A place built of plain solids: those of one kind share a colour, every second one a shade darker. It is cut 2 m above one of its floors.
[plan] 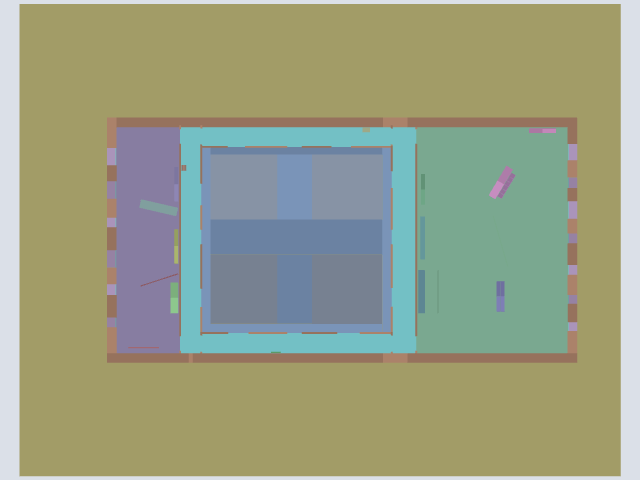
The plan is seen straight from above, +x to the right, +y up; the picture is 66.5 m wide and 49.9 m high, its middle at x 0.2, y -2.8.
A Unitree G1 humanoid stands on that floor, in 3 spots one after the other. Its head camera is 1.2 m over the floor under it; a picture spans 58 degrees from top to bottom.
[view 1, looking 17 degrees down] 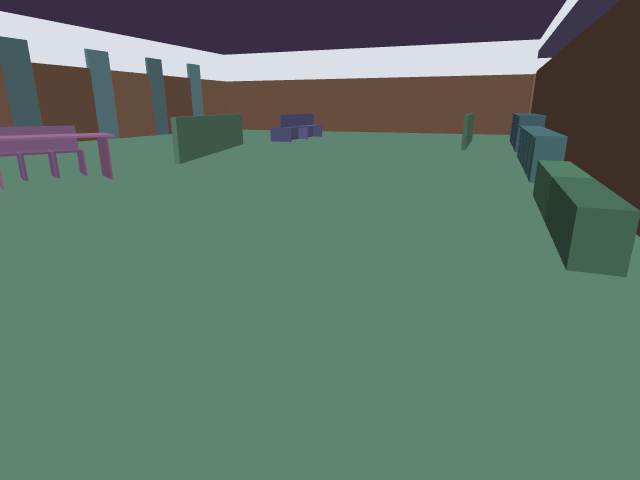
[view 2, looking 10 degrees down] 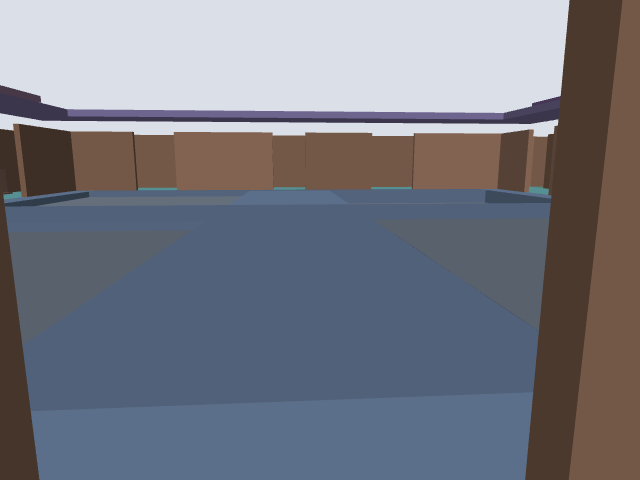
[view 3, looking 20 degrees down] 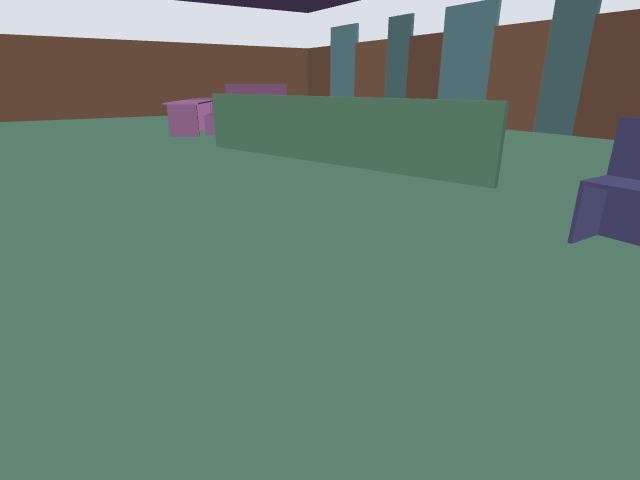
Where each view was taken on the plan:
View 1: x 11.76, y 7.66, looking -69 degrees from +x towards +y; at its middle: floor_refectory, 4.10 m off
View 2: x -2.44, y -13.57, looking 86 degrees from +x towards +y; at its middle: floor_gang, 6.92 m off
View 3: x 15.13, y -8.72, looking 57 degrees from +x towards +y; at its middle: floor_refectory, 3.51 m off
